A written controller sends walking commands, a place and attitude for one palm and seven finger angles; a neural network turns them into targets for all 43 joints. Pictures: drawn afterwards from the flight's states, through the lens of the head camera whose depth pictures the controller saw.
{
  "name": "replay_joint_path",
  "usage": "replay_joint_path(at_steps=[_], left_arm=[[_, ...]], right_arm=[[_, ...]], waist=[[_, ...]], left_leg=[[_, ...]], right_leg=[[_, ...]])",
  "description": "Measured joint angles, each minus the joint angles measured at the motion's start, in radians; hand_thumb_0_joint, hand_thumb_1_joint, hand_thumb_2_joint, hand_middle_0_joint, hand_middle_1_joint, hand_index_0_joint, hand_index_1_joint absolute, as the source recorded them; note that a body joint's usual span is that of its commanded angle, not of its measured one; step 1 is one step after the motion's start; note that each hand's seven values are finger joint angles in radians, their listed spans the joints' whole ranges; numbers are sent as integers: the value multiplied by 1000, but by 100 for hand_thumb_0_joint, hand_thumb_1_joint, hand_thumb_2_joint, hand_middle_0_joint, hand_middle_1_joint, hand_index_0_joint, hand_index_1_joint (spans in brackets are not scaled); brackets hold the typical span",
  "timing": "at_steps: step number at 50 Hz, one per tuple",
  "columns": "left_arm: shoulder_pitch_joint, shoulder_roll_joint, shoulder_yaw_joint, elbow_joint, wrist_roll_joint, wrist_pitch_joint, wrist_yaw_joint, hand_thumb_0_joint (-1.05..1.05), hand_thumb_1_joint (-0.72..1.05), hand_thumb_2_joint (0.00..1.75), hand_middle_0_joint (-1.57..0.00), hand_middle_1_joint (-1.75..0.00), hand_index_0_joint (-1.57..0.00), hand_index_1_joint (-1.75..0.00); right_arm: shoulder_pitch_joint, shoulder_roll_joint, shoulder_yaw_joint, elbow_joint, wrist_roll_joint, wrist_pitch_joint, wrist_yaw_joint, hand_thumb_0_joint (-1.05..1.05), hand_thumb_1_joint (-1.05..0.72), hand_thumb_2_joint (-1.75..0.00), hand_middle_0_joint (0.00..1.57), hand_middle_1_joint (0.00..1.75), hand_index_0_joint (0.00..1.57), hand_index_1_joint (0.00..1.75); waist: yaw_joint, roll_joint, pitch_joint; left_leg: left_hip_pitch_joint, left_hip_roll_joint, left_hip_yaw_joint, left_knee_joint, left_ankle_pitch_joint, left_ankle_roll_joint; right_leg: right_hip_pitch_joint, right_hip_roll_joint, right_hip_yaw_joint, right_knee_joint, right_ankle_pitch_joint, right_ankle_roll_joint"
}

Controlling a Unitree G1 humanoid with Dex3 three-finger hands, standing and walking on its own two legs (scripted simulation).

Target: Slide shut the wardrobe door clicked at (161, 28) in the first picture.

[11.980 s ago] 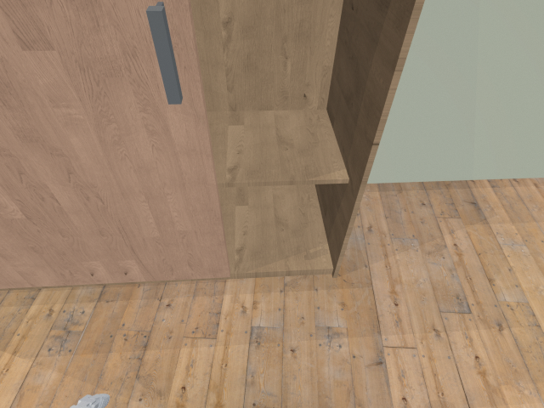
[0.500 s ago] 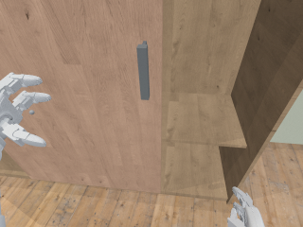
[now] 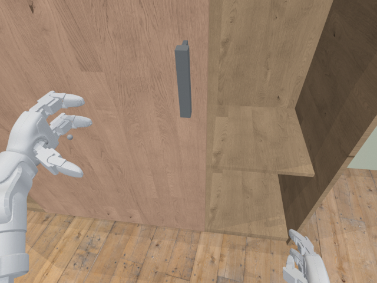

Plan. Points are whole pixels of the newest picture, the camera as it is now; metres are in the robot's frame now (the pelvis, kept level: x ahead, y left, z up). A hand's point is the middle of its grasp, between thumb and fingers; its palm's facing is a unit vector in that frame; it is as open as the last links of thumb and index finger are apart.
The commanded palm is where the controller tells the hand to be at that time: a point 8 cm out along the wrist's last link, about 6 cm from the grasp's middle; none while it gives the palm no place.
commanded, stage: move the hooked fingers beside the handle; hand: left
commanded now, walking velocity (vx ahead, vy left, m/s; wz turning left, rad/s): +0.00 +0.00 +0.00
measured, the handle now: (185, 80) +0.52 +0.06 +0.19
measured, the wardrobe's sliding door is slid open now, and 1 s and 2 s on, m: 0.43 0.43 0.43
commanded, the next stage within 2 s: none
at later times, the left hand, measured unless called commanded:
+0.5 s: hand (107, 113) +0.35 +0.19 +0.22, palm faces -0.02 -1.00 -0.04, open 14.0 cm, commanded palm +0.33 +0.24 +0.21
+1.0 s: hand (139, 102) +0.41 +0.14 +0.21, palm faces -0.04 -1.00 -0.03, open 14.0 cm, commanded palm +0.39 +0.20 +0.20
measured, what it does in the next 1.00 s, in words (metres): stands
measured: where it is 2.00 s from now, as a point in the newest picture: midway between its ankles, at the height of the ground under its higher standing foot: outside the picture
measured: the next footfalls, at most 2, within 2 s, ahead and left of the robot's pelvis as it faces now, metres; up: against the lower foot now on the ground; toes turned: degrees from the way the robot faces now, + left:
none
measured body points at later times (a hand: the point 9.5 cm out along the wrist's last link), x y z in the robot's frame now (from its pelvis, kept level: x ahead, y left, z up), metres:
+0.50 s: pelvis +0.00 +0.00 +0.00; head -0.02 -0.02 +0.45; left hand +0.35 +0.24 +0.22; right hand +0.18 -0.23 -0.08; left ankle +0.04 +0.11 -0.74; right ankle -0.03 -0.11 -0.74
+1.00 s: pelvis +0.00 -0.01 +0.00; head -0.01 -0.03 +0.45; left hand +0.40 +0.19 +0.21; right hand +0.13 -0.26 -0.10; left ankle +0.04 +0.11 -0.74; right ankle -0.03 -0.11 -0.74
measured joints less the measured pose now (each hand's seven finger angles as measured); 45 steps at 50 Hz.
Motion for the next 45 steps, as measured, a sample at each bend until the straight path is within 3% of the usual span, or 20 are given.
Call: replay_joint_path(at_steps=[5,10,14,21,30,39,45], left_arm=[[-22,-43,-12,-29,-25,-41,27,-1,-50,30,-30,-120,-30,-120],[-52,-30,-5,26,0,30,88,-1,-50,30,-30,-120,-30,-120],[-46,-52,-40,8,21,61,119,-1,-50,30,-30,-120,-30,-120],[-104,-125,-114,-19,28,3,160,-1,-50,30,-30,-120,-30,-120],[-187,-102,-119,118,58,52,209,-1,-50,30,-30,-120,-30,-120],[-245,-133,-144,169,70,-12,230,-1,-50,30,-30,-120,-30,-120],[-321,-127,-162,276,80,-12,248,-1,-50,30,-30,-120,-30,-120]], right_arm=[[-4,19,5,16,-10,2,6,1,-90,-90,20,30,20,30],[-1,25,5,-1,-4,29,18,1,-90,-90,20,30,20,30],[3,15,-2,-8,-1,45,18,1,-90,-90,20,30,20,30],[-11,23,1,30,-14,46,8,1,-90,-90,20,30,20,30],[-9,26,1,17,-12,80,18,1,-90,-90,20,30,20,30],[12,14,-13,40,-18,84,18,1,-90,-90,20,30,20,30],[21,12,-18,52,-15,93,19,1,-90,-90,20,30,20,30]], waist=[[-15,-11,-24],[-25,-6,-35],[-19,3,-20],[-10,-11,-8],[-36,-7,-26],[-40,-16,-9],[-52,-12,-10]], left_leg=[[13,-1,15,-9,-4,2],[15,0,26,-13,-5,2],[10,-3,24,-12,-2,5],[19,-6,18,-16,3,3],[26,4,27,-30,8,-3],[25,9,23,-28,9,-9],[15,13,24,-28,10,-11]], right_leg=[[2,-4,15,1,-4,3],[-3,-4,27,6,-6,4],[-6,-6,24,8,-4,6],[2,-9,18,10,-5,4],[0,1,28,2,1,-2],[0,7,25,4,1,-8],[-11,11,26,3,3,-10]])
